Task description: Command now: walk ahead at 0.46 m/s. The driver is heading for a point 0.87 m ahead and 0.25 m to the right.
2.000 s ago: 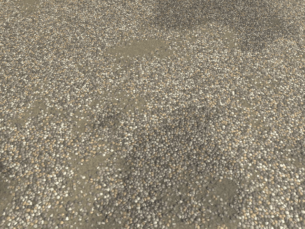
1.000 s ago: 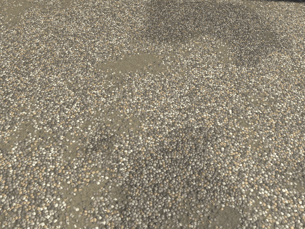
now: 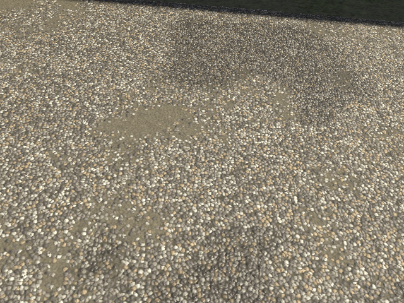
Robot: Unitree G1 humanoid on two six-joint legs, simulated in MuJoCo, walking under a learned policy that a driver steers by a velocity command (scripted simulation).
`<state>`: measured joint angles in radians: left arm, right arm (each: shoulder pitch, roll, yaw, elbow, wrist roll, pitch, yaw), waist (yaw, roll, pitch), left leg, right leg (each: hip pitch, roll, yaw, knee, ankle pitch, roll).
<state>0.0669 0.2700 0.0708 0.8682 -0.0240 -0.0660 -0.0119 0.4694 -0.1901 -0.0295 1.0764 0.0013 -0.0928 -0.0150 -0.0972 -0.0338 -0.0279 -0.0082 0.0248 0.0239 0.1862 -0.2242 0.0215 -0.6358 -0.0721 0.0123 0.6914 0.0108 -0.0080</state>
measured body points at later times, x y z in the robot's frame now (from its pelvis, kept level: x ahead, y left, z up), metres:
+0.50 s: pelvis +0.26 -0.08 -0.01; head +0.28 -0.08 +0.44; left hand +0.26 +0.19 -0.15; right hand +0.41 -0.34 -0.12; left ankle +0.41 +0.10 -0.68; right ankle +0.22 -0.16 -0.75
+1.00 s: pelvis +0.54 -0.01 -0.01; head +0.56 -0.01 +0.44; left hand +0.67 +0.25 -0.14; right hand +0.56 -0.28 -0.14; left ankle +0.55 +0.06 -0.75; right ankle +0.61 -0.20 -0.67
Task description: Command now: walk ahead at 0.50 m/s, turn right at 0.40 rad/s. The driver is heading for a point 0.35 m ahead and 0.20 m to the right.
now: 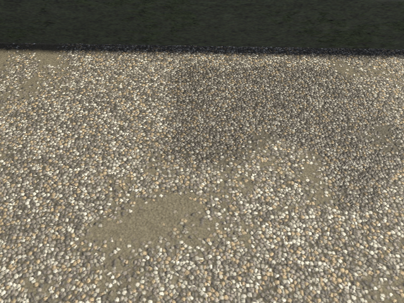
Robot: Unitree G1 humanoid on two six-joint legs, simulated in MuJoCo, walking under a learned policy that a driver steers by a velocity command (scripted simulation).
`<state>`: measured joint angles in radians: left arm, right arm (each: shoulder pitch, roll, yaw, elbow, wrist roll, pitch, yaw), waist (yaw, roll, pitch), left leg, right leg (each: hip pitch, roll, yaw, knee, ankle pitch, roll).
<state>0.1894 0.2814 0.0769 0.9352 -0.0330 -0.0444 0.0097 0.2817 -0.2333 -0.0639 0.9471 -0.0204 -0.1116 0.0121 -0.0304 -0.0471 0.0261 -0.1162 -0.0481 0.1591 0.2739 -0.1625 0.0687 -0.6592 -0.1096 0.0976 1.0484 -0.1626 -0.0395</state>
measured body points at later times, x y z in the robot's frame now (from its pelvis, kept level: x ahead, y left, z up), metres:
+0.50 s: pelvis +0.26 -0.09 -0.01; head +0.30 -0.11 +0.44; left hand +0.44 +0.15 -0.12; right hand +0.32 -0.39 -0.13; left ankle +0.28 +0.08 -0.66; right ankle +0.28 -0.15 -0.75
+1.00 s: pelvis +0.39 -0.08 -0.02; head +0.41 -0.09 +0.43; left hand +0.54 +0.15 -0.16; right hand +0.46 -0.36 -0.14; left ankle +0.48 +0.01 -0.75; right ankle +0.29 -0.15 -0.75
